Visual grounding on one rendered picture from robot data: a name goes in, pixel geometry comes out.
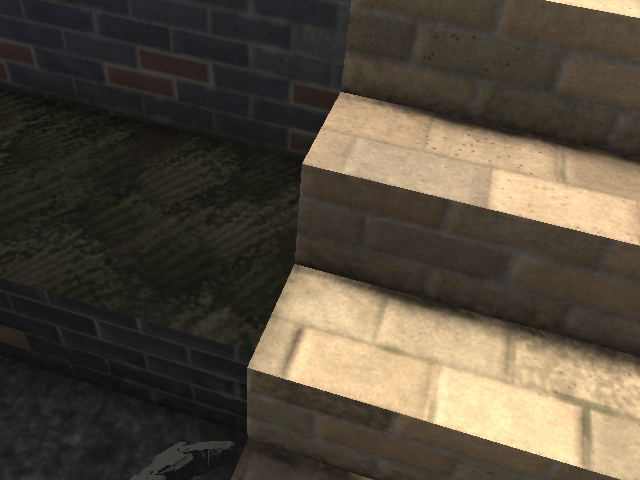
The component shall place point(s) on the left robot hand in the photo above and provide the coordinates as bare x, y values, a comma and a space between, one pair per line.
183, 462

